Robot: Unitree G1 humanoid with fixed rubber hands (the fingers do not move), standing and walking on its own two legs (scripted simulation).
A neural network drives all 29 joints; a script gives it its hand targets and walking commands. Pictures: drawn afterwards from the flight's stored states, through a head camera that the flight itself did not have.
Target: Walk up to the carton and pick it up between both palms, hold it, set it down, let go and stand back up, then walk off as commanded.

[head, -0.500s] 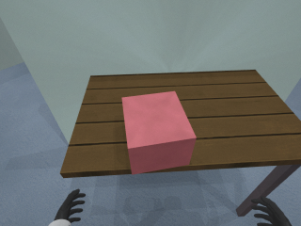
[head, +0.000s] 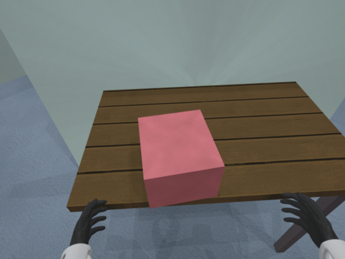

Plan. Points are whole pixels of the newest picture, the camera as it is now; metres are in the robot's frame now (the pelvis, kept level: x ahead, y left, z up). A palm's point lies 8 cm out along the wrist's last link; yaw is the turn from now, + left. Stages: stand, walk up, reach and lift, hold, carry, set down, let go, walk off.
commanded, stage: reach and lift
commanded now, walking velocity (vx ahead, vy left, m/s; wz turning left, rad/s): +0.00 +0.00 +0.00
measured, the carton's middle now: (176, 156) +0.40 +0.03 +0.01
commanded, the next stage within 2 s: none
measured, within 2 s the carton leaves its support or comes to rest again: neither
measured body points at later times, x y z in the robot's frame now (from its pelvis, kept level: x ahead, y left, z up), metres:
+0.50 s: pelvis +0.00 +0.01 +0.00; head +0.00 +0.01 +0.45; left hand +0.21 +0.20 +0.07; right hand +0.21 -0.25 +0.07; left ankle +0.00 +0.14 -0.75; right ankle +0.02 -0.11 -0.75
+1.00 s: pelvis +0.02 +0.00 +0.00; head +0.04 +0.01 +0.45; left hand +0.28 +0.19 +0.11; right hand +0.29 -0.24 +0.09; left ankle +0.00 +0.14 -0.75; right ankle +0.02 -0.11 -0.75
